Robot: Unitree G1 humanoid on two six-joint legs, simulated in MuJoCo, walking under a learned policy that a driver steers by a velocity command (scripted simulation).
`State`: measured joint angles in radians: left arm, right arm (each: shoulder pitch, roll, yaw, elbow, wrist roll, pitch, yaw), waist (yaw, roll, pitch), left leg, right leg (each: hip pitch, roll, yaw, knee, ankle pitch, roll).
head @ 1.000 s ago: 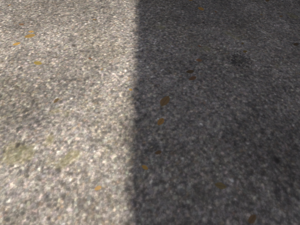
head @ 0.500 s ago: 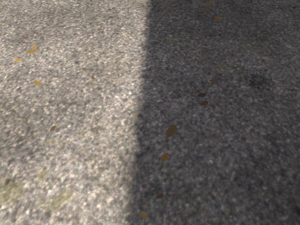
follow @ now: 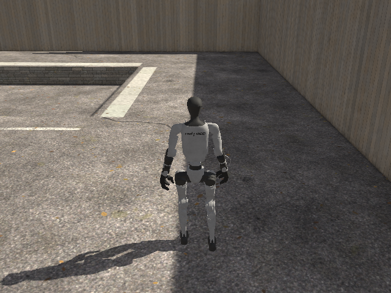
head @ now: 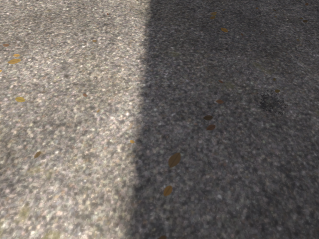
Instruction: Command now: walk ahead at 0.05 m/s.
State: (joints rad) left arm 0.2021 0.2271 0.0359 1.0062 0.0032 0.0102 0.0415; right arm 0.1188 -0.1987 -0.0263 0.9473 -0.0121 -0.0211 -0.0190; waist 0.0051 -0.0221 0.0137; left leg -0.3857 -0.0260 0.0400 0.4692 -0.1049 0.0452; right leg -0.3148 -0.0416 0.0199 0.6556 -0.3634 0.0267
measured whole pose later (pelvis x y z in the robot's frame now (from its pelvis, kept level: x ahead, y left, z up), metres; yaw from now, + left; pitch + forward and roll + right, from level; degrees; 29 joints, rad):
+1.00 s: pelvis +0.07 -0.02 +0.00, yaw +1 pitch -1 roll +0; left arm 0.39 0.18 0.05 1.09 -0.02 -0.04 0.04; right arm 0.21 -0.20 -0.05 1.13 0.02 -0.02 -0.02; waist 0.02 -0.01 0.00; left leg -0.34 0.01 0.04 0.75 -0.40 0.05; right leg -0.11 -0.01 -0.02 0.51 -0.39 -0.03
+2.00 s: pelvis +0.55 -0.03 +0.02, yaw +1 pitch +1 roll -2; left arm 0.37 0.22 0.05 1.03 -0.01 -0.10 0.00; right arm 0.07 -0.25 -0.06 0.91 0.01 -0.08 -0.01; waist 0.06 0.03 -0.01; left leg -0.70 0.14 -0.03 0.71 0.07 0.02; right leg -0.03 0.07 -0.07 0.20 -0.20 -0.06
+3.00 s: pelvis +1.13 -0.02 +0.02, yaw +1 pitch +1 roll -1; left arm 0.31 0.22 0.06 0.99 0.01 -0.10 -0.02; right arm 0.15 -0.27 -0.08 0.92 0.01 -0.07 -0.02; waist 0.04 0.04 0.00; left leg -0.66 0.14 -0.04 0.99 -0.16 0.03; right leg -0.16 0.06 -0.07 0.28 -0.15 -0.08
